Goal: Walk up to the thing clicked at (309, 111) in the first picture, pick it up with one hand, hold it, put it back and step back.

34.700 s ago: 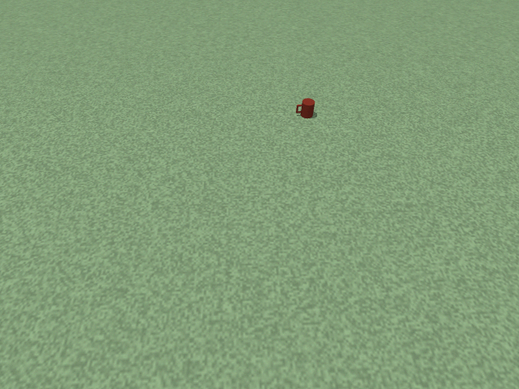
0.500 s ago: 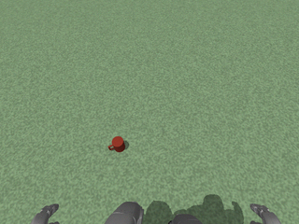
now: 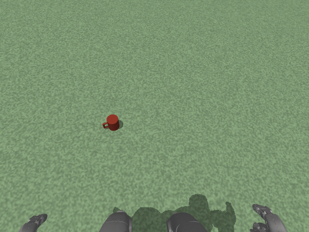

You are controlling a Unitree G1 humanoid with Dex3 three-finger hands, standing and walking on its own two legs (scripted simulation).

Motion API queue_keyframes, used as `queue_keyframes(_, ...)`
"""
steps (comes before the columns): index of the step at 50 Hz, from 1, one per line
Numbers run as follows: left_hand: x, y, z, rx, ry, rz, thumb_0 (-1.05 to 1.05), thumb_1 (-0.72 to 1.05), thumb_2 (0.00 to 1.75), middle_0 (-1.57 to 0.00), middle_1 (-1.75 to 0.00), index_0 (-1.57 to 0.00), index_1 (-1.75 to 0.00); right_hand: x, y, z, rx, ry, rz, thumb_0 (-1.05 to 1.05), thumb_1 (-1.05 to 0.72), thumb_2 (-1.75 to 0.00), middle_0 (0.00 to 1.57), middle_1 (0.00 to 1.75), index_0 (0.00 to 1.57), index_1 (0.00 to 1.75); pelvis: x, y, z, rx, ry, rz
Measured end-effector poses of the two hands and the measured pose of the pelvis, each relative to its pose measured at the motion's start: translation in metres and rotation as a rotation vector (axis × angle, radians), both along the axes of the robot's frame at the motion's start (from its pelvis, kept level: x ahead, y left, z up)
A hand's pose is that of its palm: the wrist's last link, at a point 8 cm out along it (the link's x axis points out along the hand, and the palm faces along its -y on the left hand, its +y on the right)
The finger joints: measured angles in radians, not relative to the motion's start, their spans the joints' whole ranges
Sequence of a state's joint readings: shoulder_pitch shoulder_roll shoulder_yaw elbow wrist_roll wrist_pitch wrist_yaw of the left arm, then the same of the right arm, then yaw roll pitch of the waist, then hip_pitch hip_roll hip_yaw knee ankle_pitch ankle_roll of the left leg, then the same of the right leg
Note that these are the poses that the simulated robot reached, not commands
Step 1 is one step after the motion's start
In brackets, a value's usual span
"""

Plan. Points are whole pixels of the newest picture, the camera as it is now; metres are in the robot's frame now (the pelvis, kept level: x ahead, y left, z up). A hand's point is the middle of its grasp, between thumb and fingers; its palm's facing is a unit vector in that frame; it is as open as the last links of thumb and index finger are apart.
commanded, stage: step back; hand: left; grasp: from above
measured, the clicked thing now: (110, 123) +0.78 +0.27 -0.71
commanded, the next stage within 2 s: stand in 1.66 s
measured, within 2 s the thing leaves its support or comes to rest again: neither
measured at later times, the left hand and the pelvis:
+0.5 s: hand out of the picture -0.06 +0.24 -0.14, palm faces +0.06 -0.92 -0.40, open 7.4 cm; pelvis -0.18 -0.03 -0.01, yaw +4 degrees
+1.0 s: hand out of the picture -0.24 +0.23 -0.15, palm faces +0.07 -0.92 -0.38, open 7.4 cm; pelvis -0.27 -0.05 +0.00, yaw +4 degrees
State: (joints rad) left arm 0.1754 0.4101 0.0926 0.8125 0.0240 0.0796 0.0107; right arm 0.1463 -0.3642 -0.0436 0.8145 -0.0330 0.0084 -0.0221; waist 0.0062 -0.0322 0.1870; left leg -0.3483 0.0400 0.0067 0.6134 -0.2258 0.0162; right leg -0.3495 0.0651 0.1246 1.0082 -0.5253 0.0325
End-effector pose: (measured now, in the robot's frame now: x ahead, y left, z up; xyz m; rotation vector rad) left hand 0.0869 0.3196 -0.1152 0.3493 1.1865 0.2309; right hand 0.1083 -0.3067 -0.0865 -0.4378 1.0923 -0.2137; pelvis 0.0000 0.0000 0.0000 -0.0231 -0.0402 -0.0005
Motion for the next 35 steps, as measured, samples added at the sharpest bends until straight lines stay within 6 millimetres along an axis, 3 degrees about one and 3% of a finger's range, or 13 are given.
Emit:
queue_keyframes(5,-0.045,-0.02,-0.001,0.024,0.012,-0.022,0.01,0.91,0.9,-0.2,-0.3,-0.21,-0.3,-0.025,-0.026,-0.018,0.022,-0.048,0.0,0.0,-0.9,-0.89,0.21,0.3,0.21,0.3,-0.042,-0.019,-0.013,-0.006,-0.007,-0.028)
queue_keyframes(10,-0.093,-0.038,0.014,0.024,0.011,-0.005,0.01,0.91,0.9,-0.21,-0.3,-0.21,-0.3,-0.066,-0.036,-0.021,0.048,-0.019,-0.034,0.0,-0.9,-0.89,0.21,0.3,0.21,0.3,-0.074,-0.029,-0.005,0.036,-0.011,-0.014)
queue_keyframes(16,-0.115,-0.038,0.024,0.051,-0.058,0.003,0.01,0.9,0.9,-0.21,-0.3,-0.21,-0.3,-0.129,-0.039,-0.026,0.044,0.069,-0.012,0.0,-0.9,-0.89,0.21,0.3,0.21,0.3,-0.112,-0.032,-0.002,0.047,0.004,0.039)
queue_keyframes(20,-0.126,-0.03,0.015,0.044,-0.133,0.007,0.01,0.9,0.9,-0.21,-0.3,-0.21,-0.3,-0.168,-0.034,-0.033,0.022,0.126,0.017,0.0,-0.9,-0.89,0.21,0.3,0.21,0.3,-0.144,-0.029,-0.012,0.039,0.001,0.089)
queue_keyframes(24,-0.153,-0.032,0.01,0.023,-0.12,0.02,0.01,0.91,0.9,-0.2,-0.3,-0.21,-0.3,-0.202,-0.027,-0.026,0.035,0.139,0.024,0.0,-0.9,-0.89,0.21,0.3,0.21,0.3,-0.175,-0.031,-0.008,0.036,-0.021,0.08)
queue_keyframes(30,-0.207,-0.045,0.01,-0.005,-0.078,0.028,0.01,0.91,0.9,-0.2,-0.3,-0.21,-0.3,-0.228,-0.038,-0.012,0.024,0.067,0.028,0.0,-0.9,-0.89,0.21,0.3,0.21,0.3,-0.214,-0.043,0.0,0.008,-0.005,0.054)
queue_keyframes(35,-0.262,-0.061,0.003,0.008,-0.014,0.009,0.01,0.91,0.9,-0.2,-0.3,-0.21,-0.3,-0.24,-0.062,-0.017,0.032,-0.019,0.018,0.0,-0.9,-0.89,0.21,0.3,0.21,0.3,-0.243,-0.059,-0.009,0.004,-0.005,0.007)
